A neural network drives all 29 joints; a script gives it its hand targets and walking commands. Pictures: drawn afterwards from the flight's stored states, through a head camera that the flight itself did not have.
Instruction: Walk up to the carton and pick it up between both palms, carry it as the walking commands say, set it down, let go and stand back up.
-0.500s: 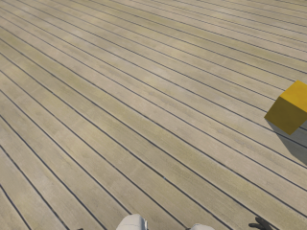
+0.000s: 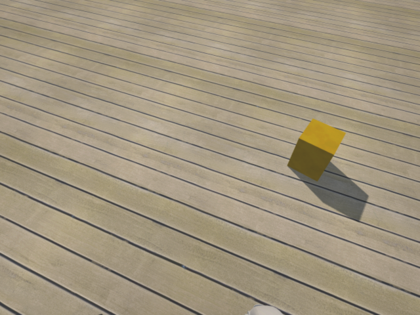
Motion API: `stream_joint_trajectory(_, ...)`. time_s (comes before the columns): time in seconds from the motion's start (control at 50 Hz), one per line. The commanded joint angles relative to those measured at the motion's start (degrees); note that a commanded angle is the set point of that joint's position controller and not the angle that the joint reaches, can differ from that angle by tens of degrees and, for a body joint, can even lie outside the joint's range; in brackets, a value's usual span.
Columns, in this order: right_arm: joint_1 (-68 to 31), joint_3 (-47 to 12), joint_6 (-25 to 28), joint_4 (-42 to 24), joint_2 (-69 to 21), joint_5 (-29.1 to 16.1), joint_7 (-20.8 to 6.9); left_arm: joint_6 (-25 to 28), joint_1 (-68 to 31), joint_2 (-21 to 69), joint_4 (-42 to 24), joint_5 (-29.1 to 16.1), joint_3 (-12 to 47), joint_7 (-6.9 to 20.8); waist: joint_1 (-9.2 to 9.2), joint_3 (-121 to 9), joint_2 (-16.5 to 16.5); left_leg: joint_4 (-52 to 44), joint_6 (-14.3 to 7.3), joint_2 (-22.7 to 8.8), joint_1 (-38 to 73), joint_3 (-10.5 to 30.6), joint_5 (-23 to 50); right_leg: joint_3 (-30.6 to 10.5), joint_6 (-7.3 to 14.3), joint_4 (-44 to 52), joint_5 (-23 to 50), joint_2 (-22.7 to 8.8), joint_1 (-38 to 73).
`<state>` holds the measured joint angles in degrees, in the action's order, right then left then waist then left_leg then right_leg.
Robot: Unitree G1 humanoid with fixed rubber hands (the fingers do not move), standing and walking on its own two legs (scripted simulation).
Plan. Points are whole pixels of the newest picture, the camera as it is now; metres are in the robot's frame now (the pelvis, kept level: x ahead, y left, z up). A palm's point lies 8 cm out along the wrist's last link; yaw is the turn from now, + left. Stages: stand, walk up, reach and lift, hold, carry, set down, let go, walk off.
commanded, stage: walk up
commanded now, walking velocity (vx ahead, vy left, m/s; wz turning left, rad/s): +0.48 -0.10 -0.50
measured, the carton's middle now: (315, 150) +1.09 -0.62 -0.66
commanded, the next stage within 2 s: none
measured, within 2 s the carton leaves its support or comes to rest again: neither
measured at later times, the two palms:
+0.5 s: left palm (172, 250) +0.28 +0.11 -0.13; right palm (402, 301) +0.19 -0.39 -0.14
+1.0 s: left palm (212, 142) +0.65 +0.02 -0.15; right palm (387, 230) +0.34 -0.42 -0.12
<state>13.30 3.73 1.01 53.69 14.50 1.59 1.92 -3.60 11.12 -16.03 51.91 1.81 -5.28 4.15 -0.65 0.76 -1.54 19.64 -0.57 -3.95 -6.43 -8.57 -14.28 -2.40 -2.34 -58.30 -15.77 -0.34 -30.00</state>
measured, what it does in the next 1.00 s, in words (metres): walks ahead, turning right: right foot, then left foot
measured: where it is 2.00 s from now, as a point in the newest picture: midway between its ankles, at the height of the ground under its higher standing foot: (280, 232)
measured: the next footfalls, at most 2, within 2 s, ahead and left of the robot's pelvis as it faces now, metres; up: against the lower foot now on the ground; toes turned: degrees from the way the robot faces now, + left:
right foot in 0.30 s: +0.18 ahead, -0.21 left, +0.00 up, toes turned -16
left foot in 0.78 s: +0.57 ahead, -0.09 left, +0.00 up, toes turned -15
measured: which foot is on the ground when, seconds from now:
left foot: down 0.00-0.30, up 0.32-0.76, down 0.78-1.00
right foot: up 0.00-0.28, down 0.30-0.78, up 0.80-1.00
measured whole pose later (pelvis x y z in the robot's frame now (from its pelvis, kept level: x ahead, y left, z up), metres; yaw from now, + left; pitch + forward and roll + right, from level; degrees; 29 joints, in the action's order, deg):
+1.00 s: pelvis +0.47 -0.18 -0.01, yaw -27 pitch +0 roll -1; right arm 18.6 4.3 4.1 57.4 13.0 2.1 1.1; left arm 0.4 11.0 -16.0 53.5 2.1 -3.9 2.4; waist -0.7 5.2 -2.8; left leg 27.0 -0.3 -5.4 -13.1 -10.2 -13.4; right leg -1.9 -0.1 -67.3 -12.0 -2.2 -31.7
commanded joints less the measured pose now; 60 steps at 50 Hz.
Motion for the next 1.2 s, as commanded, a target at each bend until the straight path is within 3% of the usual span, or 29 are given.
stream_joint_trajectory(0.0,6.89,2.88,1.78,-0.41,10.76,0.30,0.14,0.63,-8.65,-3.91,-5.04,0.90,-0.11,2.35,-4.05,6.07,7.12,-14.03,-4.23,-17.33,8.95,16.24,-20.10,-2.07,-0.28,-0.27,3.82,-2.51,-16.16)
stream_joint_trajectory(0.08,9.77,2.58,2.76,-0.15,9.47,0.68,-0.30,1.63,-10.64,-1.92,-5.45,-0.16,1.17,2.91,-4.21,6.48,9.64,-13.15,-3.29,-16.61,9.88,8.47,-8.23,1.14,-0.06,5.30,5.75,-3.87,-13.41)
stream_joint_trajectory(0.2,12.23,2.47,2.54,1.55,9.35,0.46,-1.33,2.60,-13.43,-1.24,-7.00,0.58,2.73,2.27,-4.49,6.59,12.80,-10.36,-3.23,-16.06,5.46,-1.01,5.76,9.61,2.68,20.36,-2.56,-2.93,-0.77)
stream_joint_trajectory(0.24,12.29,2.78,2.34,2.12,9.65,-0.07,-1.83,3.40,-8.90,-2.59,-5.39,0.88,2.44,1.20,-1.98,2.67,12.20,-1.55,-2.66,-16.10,5.67,-3.50,21.62,12.55,4.35,24.00,-4.37,0.14,6.78)
stream_joint_trajectory(0.26,11.34,2.76,2.21,1.93,9.67,-0.70,-2.18,3.99,-2.83,-3.73,-3.19,0.94,1.89,0.42,1.36,-1.54,9.40,9.09,-1.97,-14.42,3.40,-6.05,30.42,14.06,5.75,28.19,-1.09,2.21,16.07)
stream_joint_trajectory(0.28,9.49,2.49,2.43,0.67,8.71,-0.75,-2.57,4.61,7.07,-7.21,0.04,1.16,0.50,-0.61,6.45,-8.12,5.70,24.27,-0.03,-11.59,-5.61,-6.33,30.66,9.89,8.58,28.85,-2.12,1.72,31.53)
stream_joint_trajectory(0.3,5.60,1.69,2.99,-3.24,5.00,0.03,-3.00,5.04,16.31,-14.07,1.17,2.00,-1.14,-1.93,11.23,-13.17,-10.79,46.15,2.11,-5.56,-23.10,-5.55,-7.14,-15.00,13.71,36.78,-15.41,-15.22,43.52)
stream_joint_trajectory(0.32,3.96,2.00,3.78,-4.88,4.84,1.30,-3.70,4.95,18.23,-18.36,1.89,0.81,-2.28,-3.06,10.53,-12.76,-14.11,56.11,2.05,-0.17,-37.44,4.07,-21.97,-36.74,17.37,45.34,-15.97,-24.44,45.66)
stream_joint_trajectory(0.34,-0.19,2.10,4.43,-5.33,5.72,1.47,-3.97,4.90,15.72,-15.58,2.54,0.58,-1.78,-3.55,9.19,-6.75,-5.73,56.89,0.79,-3.43,-41.68,9.17,-15.12,-31.71,16.46,43.93,-14.45,-21.10,42.38)
stream_joint_trajectory(0.36,0.36,1.54,4.78,-5.05,4.16,0.69,-4.02,5.50,11.08,-12.32,1.23,0.42,-0.73,-3.67,6.43,-2.86,-3.01,54.61,0.92,-5.41,-39.73,9.44,-9.05,-25.75,15.29,43.71,-9.04,-18.70,35.99)
stream_joint_trajectory(0.38,2.01,1.26,4.45,-3.92,3.39,0.74,-3.90,6.05,7.04,-9.32,0.30,0.16,0.06,-3.80,3.70,0.01,-1.55,50.47,2.13,-7.18,-35.26,9.04,-5.00,-19.83,13.86,43.74,-1.31,-16.12,29.65)
stream_joint_trajectory(0.42,5.13,1.53,2.88,-2.85,3.41,1.17,-4.01,7.12,4.98,-6.28,-0.53,-0.08,1.17,-3.85,0.89,-0.03,-4.36,47.17,4.05,-6.49,-28.41,7.81,-3.73,-13.43,12.23,43.17,11.92,-13.02,23.53)
stream_joint_trajectory(0.46,3.11,1.52,1.80,-3.41,2.50,1.40,-4.29,8.07,7.56,-5.72,0.01,-0.32,1.59,-3.94,0.19,0.23,-5.00,44.11,4.78,-5.36,-27.68,6.45,-2.40,-10.59,12.08,42.72,20.24,-11.90,22.28)
stream_joint_trajectory(0.58,-12.31,0.12,0.84,-8.12,-0.46,0.58,-5.10,8.93,15.99,-4.99,1.89,-0.25,2.18,-4.72,3.82,5.32,-4.53,26.95,5.17,-2.69,-30.57,4.31,6.04,-10.68,11.62,44.13,25.25,-11.95,25.80)
stream_joint_trajectory(0.66,-17.49,0.09,1.24,-9.69,-0.26,-0.38,-4.96,8.79,18.19,-4.77,3.58,-0.21,2.43,-5.38,4.64,6.32,-6.92,18.05,3.62,-0.30,-26.41,2.91,7.83,-9.82,10.51,42.97,33.18,-12.39,28.90)
stream_joint_trajectory(0.72,-10.34,1.22,1.97,-7.52,1.71,-0.95,-3.82,8.57,16.40,-5.01,4.57,-0.73,2.13,-5.57,0.71,1.57,-9.63,12.37,1.09,2.24,-8.07,1.63,5.33,-5.49,7.45,34.36,46.31,-9.56,25.75)
stream_joint_trajectory(0.74,-0.90,2.09,2.46,-4.79,3.81,-1.18,-2.74,8.07,14.37,-5.90,4.73,-1.30,1.71,-5.26,-3.71,-3.45,-9.00,10.61,0.70,2.09,6.10,0.44,6.88,-1.89,6.20,23.53,41.74,-5.66,19.64)
stream_joint_trajectory(0.76,8.97,3.50,3.10,-2.51,7.55,-0.32,-1.65,8.16,14.13,-5.11,4.31,-1.42,2.01,-5.01,-7.72,-9.54,-2.17,10.39,-0.71,-6.07,20.62,7.07,5.46,-1.60,5.59,9.46,27.60,-3.64,9.20)
stream_joint_trajectory(0.78,16.21,4.34,3.22,-1.25,13.25,1.24,-0.83,8.22,16.58,0.11,2.70,-1.51,3.08,-4.83,-7.99,-15.48,13.24,4.99,-5.09,-25.26,27.99,30.19,9.30,-1.49,4.70,-6.52,-10.11,1.30,-0.64)
stream_joint_trajectory(0.8,16.89,4.79,2.58,0.51,15.05,0.21,-1.36,7.98,20.37,-1.12,3.06,-1.98,1.90,-4.92,-5.47,-18.42,17.77,-3.45,-9.66,-27.18,24.26,44.34,12.02,-4.36,4.70,-16.25,-12.89,2.60,-2.41)
stream_joint_trajectory(0.82,9.27,3.63,2.40,-1.08,10.75,-0.17,-1.76,7.60,17.37,-1.52,3.46,-1.90,2.21,-4.74,-3.00,-10.75,13.74,-4.11,-9.18,-24.79,16.14,36.64,4.80,-4.57,4.79,-17.03,-7.06,-1.09,-4.11)
stream_joint_trajectory(0.84,4.97,2.26,2.51,-1.67,6.82,0.11,-1.47,7.27,13.67,-0.85,3.41,-0.72,2.00,-4.10,-2.13,-3.67,8.15,-3.58,-8.44,-22.57,7.80,30.12,5.94,-4.19,4.56,-17.63,-2.24,-3.18,-4.70)
stream_joint_trajectory(0.86,3.99,1.80,2.52,-1.28,5.38,0.34,-0.68,6.61,12.76,-1.56,2.86,0.04,1.29,-3.30,-0.45,-1.80,3.51,-2.77,-7.44,-21.78,3.67,27.27,14.07,-5.15,3.59,-17.85,0.75,-4.11,-3.68)
stream_joint_trajectory(0.88,4.38,1.09,2.89,-0.04,3.31,0.43,-0.14,5.73,11.80,-0.73,2.33,0.35,1.18,-2.62,1.01,-0.88,3.33,-2.27,-6.93,-20.38,0.19,22.28,22.73,-5.40,3.01,-16.39,1.58,-4.75,-2.50)
stream_joint_trajectory(0.9,4.85,0.99,3.35,0.51,2.81,0.44,-0.13,4.81,11.02,0.51,2.02,0.53,1.40,-2.10,1.74,-0.98,5.46,-2.18,-6.44,-18.93,-2.21,17.48,26.45,-4.67,2.74,-15.17,2.00,-4.72,-1.26)
stream_joint_trajectory(0.94,5.10,1.19,4.21,0.98,3.31,0.58,-0.69,3.57,8.83,1.27,1.67,0.55,1.61,-1.32,2.46,-0.89,9.18,-2.77,-5.68,-16.84,-4.29,11.82,28.06,-2.77,2.25,-11.97,4.40,-4.36,-1.60)
stream_joint_trajectory(1.06,9.43,1.81,3.41,3.26,6.13,0.31,-0.74,2.66,-4.58,3.01,-1.63,-0.19,2.80,0.61,-0.92,3.50,12.58,-6.43,-2.87,-14.26,-5.08,2.96,24.36,4.62,1.15,12.09,10.30,-4.39,0.84)
stream_joint_trajectory(1.12,11.02,2.64,2.49,4.02,8.32,0.01,-0.66,2.80,-8.83,1.58,-2.54,-0.32,2.66,0.85,-2.56,4.34,13.54,-6.80,-1.80,-15.20,-2.79,3.13,21.12,6.98,1.60,19.43,9.38,-4.03,3.92)
stream_joint_trajectory(1.18,10.64,3.05,1.82,4.21,9.43,-0.35,-0.87,3.36,-9.04,0.17,-2.25,-0.17,2.22,-0.21,-2.79,4.05,14.34,-4.02,-0.60,-15.97,-0.51,3.47,18.79,7.94,2.06,24.77,6.02,-3.02,7.83)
